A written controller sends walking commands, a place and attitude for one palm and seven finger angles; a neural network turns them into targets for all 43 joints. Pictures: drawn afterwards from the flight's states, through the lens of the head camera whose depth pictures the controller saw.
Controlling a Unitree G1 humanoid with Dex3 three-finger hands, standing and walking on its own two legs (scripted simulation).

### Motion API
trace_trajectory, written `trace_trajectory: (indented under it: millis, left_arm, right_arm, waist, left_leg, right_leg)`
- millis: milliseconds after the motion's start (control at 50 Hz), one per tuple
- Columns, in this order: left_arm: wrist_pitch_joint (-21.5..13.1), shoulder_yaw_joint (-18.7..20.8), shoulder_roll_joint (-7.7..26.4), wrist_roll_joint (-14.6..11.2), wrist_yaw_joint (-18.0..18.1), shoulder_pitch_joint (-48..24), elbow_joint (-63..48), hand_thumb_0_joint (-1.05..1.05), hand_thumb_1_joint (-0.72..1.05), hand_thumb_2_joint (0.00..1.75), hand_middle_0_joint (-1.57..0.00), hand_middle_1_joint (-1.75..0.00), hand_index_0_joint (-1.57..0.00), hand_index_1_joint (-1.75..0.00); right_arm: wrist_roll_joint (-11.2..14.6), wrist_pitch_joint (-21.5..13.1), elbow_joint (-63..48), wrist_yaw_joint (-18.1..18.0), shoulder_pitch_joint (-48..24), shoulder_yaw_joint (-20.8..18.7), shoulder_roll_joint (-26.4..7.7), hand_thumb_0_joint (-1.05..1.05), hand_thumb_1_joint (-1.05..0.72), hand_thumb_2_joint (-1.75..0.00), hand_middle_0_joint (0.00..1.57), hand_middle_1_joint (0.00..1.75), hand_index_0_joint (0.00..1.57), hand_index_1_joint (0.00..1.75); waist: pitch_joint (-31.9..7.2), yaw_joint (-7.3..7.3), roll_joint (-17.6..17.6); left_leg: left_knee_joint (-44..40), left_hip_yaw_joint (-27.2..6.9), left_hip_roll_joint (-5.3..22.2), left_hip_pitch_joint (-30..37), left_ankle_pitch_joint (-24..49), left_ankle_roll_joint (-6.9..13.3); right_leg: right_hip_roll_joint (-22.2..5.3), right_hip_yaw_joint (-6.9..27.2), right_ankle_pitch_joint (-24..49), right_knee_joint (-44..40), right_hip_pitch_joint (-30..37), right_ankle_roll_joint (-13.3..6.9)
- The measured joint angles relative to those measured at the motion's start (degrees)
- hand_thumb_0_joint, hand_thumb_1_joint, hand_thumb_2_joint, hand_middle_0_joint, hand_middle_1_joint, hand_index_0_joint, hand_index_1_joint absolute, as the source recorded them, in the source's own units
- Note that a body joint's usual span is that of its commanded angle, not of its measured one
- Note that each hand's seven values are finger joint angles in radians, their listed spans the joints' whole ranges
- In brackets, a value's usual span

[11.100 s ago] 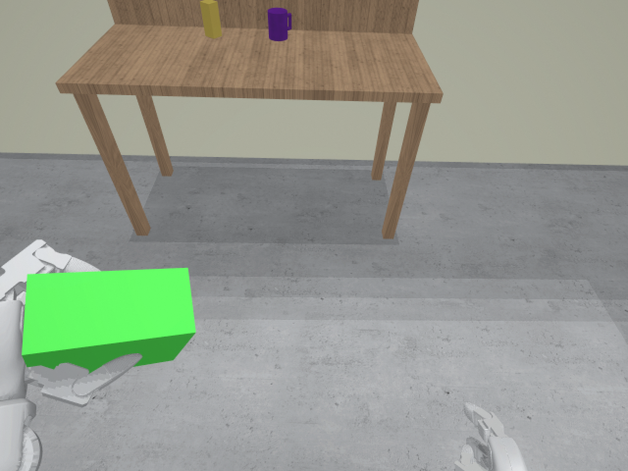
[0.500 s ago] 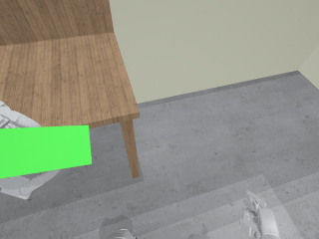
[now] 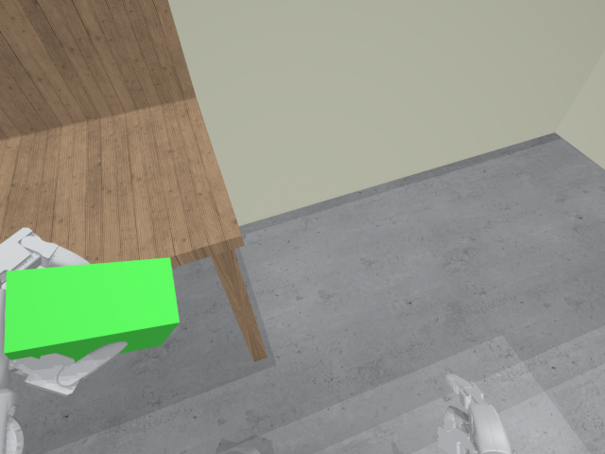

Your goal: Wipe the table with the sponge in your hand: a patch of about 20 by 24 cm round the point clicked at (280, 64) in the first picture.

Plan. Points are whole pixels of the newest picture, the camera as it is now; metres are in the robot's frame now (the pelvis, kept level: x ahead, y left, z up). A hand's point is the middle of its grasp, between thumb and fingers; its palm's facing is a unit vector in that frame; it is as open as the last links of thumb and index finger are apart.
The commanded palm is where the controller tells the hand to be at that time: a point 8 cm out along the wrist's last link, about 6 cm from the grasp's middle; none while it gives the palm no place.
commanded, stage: come to a stop and stand still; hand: left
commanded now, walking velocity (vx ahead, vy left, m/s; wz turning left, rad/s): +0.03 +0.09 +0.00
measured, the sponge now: (122, 311) +0.24 +0.19 +0.14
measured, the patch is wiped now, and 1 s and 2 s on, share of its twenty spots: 0.00 0.00 0.00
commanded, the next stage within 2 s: look again from close up in 0.80 s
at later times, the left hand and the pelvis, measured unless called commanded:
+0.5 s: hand out of the picture +0.14 +0.26 +0.17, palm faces +0.45 -0.79 -0.42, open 10.2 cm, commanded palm +0.09 +0.29 +0.18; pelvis -0.06 +0.00 +0.00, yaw +1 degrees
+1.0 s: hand out of the picture +0.15 +0.27 +0.21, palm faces +0.52 -0.74 -0.42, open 10.2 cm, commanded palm +0.07 +0.27 +0.18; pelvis -0.09 -0.02 -0.01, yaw +1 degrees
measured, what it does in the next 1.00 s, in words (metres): steps on the spot: left foot, then right foot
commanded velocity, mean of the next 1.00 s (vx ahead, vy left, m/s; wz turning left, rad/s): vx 0.07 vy -0.01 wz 0.00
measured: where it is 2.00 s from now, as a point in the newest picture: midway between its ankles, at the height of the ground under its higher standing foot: outside the picture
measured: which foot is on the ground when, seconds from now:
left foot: up 0.00-0.24, down 0.26-0.56, up 0.58-0.78, down 0.80-1.00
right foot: down 0.00-0.28, up 0.30-0.52, down 0.54-1.00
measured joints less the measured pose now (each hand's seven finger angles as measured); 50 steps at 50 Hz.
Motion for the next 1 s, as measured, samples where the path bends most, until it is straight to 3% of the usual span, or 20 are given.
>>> trace_trajectory:
  millis: [100,260,320,400,440,500,540,580,660,700,760,800,840,900,920,960,1000]
  left_arm:
    - [-0.9,0.9,1.8,0.3,0.3,1.4,-0.4,0.00,-0.51,1.01,-0.77,-1.33,-0.74,-1.34]
    - [-1.4,0.0,0.9,0.7,0.6,1.4,-1.8,0.00,-0.51,1.01,-0.77,-1.33,-0.74,-1.34]
    - [-1.7,-0.5,0.5,1.2,0.6,-0.4,0.0,0.00,-0.51,1.01,-0.77,-1.33,-0.74,-1.34]
    - [-1.3,-0.1,0.5,1.6,0.2,-1.9,3.0,0.00,-0.51,1.01,-0.77,-1.33,-0.74,-1.34]
    - [-0.7,-0.1,0.1,1.5,0.2,-2.0,3.5,0.00,-0.51,1.01,-0.77,-1.33,-0.74,-1.34]
    - [-0.2,-0.3,-0.1,1.2,0.1,-2.3,3.7,0.00,-0.51,1.01,-0.77,-1.33,-0.74,-1.34]
    - [-0.2,-0.2,0.3,1.3,0.1,-3.1,3.4,0.00,-0.51,1.01,-0.77,-1.33,-0.74,-1.34]
    - [-0.3,-0.9,-0.3,1.2,-0.1,-4.5,3.8,0.00,-0.51,1.01,-0.77,-1.33,-0.74,-1.34]
    - [-0.6,-1.5,-0.6,0.3,-0.8,-3.7,2.7,0.00,-0.51,1.01,-0.77,-1.33,-0.74,-1.34]
    - [-1.2,-0.8,-0.2,0.2,-0.8,-1.5,1.1,0.00,-0.51,1.01,-0.77,-1.33,-0.74,-1.34]
    - [-2.1,0.5,0.8,0.1,-0.5,1.3,-1.2,0.00,-0.51,1.01,-0.77,-1.33,-0.74,-1.34]
    - [-2.2,0.9,1.2,0.0,-0.3,2.0,-2.4,0.00,-0.51,1.01,-0.77,-1.33,-0.74,-1.34]
    - [-2.2,1.1,1.6,0.0,-0.2,1.3,-2.1,0.00,-0.51,1.01,-0.77,-1.33,-0.74,-1.34]
    - [-2.0,1.2,1.5,0.3,0.0,0.2,-0.6,0.00,-0.51,1.01,-0.77,-1.33,-0.74,-1.34]
    - [-2.2,1.3,3.7,1.2,-1.0,-3.2,1.0,0.00,-0.51,1.01,-0.77,-1.33,-0.74,-1.34]
    - [-4.8,3.6,7.8,2.0,-2.6,-13.4,6.9,0.00,-0.51,1.01,-0.77,-1.33,-0.74,-1.34]
    - [-5.7,6.2,7.4,1.2,-2.2,-19.4,10.7,0.00,-0.51,1.01,-0.77,-1.33,-0.74,-1.34]
  right_arm:
    - [-0.2,1.4,-1.2,-1.0,0.6,-1.6,-1.7,0.01,-0.90,-0.90,0.20,0.30,0.20,0.30]
    - [-0.7,1.6,-1.3,-1.0,3.7,-2.5,-3.0,0.01,-0.90,-0.90,0.20,0.30,0.20,0.30]
    - [-0.7,0.8,-0.4,-1.2,4.5,-2.0,-1.3,0.01,-0.90,-0.90,0.20,0.30,0.20,0.30]
    - [-0.4,-0.6,0.8,-0.4,5.8,-0.6,1.8,0.01,-0.90,-0.90,0.20,0.30,0.20,0.30]
    - [-0.4,-1.2,1.1,0.1,5.8,0.3,3.0,0.01,-0.90,-0.90,0.20,0.30,0.20,0.30]
    - [-0.5,-2.0,1.3,0.6,5.3,1.5,4.3,0.01,-0.90,-0.90,0.20,0.30,0.20,0.30]
    - [-0.5,-2.3,1.1,0.8,4.5,2.0,4.8,0.01,-0.90,-0.90,0.20,0.30,0.20,0.30]
    - [-0.4,-2.1,1.7,1.0,3.1,1.8,4.1,0.01,-0.90,-0.90,0.21,0.30,0.20,0.30]
    - [-0.2,-0.4,2.5,1.0,1.5,0.7,2.3,0.01,-0.90,-0.90,0.21,0.30,0.20,0.30]
    - [-0.2,0.2,1.9,0.7,1.2,0.2,1.3,0.01,-0.90,-0.90,0.21,0.30,0.20,0.30]
    - [-0.3,0.5,0.4,-0.1,1.6,-0.8,-0.2,0.01,-0.90,-0.90,0.20,0.30,0.20,0.30]
    - [-0.4,0.4,-0.6,-0.4,2.3,-1.7,-1.5,0.01,-0.90,-0.90,0.20,0.30,0.20,0.30]
    - [-0.2,0.5,-0.2,-0.9,2.2,-2.5,-1.6,0.01,-0.90,-0.90,0.20,0.30,0.20,0.30]
    - [-0.3,0.1,-0.6,-1.2,2.4,-2.3,-1.2,0.01,-0.90,-0.90,0.20,0.30,0.20,0.30]
    - [0.2,-1.3,-1.2,-1.8,3.7,-2.3,-0.9,0.01,-0.90,-0.90,0.20,0.30,0.20,0.30]
    - [0.1,-4.8,-0.9,-1.1,4.6,-1.4,-0.2,0.01,-0.90,-0.90,0.20,0.30,0.20,0.30]
    - [-0.4,-6.3,-0.2,0.9,3.5,0.2,0.0,0.01,-0.90,-0.90,0.20,0.30,0.20,0.30]
  waist:
    - [-0.9,-0.70,-1.4]
    - [-2.7,1.14,-1.2]
    - [-2.5,2.02,-1.2]
    - [-3.8,1.87,0.1]
    - [-4.0,2.16,0.7]
    - [-3.5,2.42,1.4]
    - [-2.8,2.72,1.3]
    - [-1.5,1.94,2.8]
    - [-0.3,0.64,1.7]
    - [0.2,0.05,0.8]
    - [0.6,-0.26,0.1]
    - [0.7,0.07,0.6]
    - [1.2,1.08,-0.6]
    - [0.7,2.11,-1.7]
    - [0.6,2.98,-2.2]
    - [0.5,4.87,-2.7]
    - [0.5,4.49,-1.7]
  left_leg:
    - [-4.5,0.0,0.1,2.3,0.6,0.6]
    - [-26.5,1.2,1.1,11.2,5.6,3.4]
    - [-26.2,1.1,1.5,11.2,11.3,3.1]
    - [-26.3,-0.2,2.5,11.1,11.7,2.5]
    - [-26.3,-0.1,3.1,10.9,11.9,1.8]
    - [-24.4,0.1,4.1,9.8,11.3,0.8]
    - [-21.1,0.6,4.6,7.9,9.9,0.0]
    - [-17.3,-0.3,5.4,6.1,7.0,0.6]
    - [-5.0,-0.4,2.5,1.6,1.2,1.1]
    - [-6.0,0.6,1.7,1.6,1.9,1.0]
    - [-14.7,1.8,1.3,3.9,6.4,1.1]
    - [-22.1,1.9,1.6,6.8,11.4,1.6]
    - [-23.4,2.7,1.1,7.8,12.1,3.1]
    - [-23.9,3.5,0.9,7.9,12.3,3.9]
    - [-24.0,3.2,0.4,7.4,12.5,3.9]
    - [-21.8,2.5,0.4,5.3,12.2,3.5]
    - [-19.7,1.8,1.5,4.5,11.1,3.1]
  right_leg:
    - [-0.6,-0.2,2.6,-2.3,-0.7,0.0]
    - [-0.5,-1.6,4.3,-2.6,-2.6,1.6]
    - [0.2,0.5,-5.5,6.2,-4.7,4.8]
    - [0.2,1.5,-9.4,18.3,-6.0,6.8]
    - [-0.4,1.4,-10.5,16.9,-4.3,7.3]
    - [-0.8,0.8,-10.2,7.9,0.6,7.8]
    - [-0.9,0.6,-4.6,1.0,3.5,6.9]
    - [0.1,-0.2,-2.3,2.3,2.6,4.1]
    - [-0.6,-0.1,-2.8,2.0,2.3,2.4]
    - [-0.8,0.2,-1.7,0.4,2.6,2.5]
    - [-0.6,0.1,-0.8,-0.9,2.7,2.7]
    - [0.2,-0.4,-1.1,-0.2,2.4,2.9]
    - [-0.2,0.2,-1.6,0.8,2.4,3.3]
    - [-0.6,1.4,-4.8,2.6,1.4,5.5]
    - [-0.9,2.3,-6.3,3.6,1.1,5.5]
    - [-0.6,2.5,-1.8,3.4,0.1,4.3]
    - [0.7,2.1,-1.4,2.8,0.5,3.1]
